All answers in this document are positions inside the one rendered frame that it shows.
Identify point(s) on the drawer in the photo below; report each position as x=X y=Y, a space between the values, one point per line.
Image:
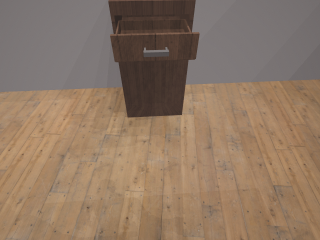
x=132 y=36

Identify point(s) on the cabinet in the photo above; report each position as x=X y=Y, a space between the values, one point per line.
x=153 y=88

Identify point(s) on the handle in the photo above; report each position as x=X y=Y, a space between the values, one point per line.
x=156 y=53

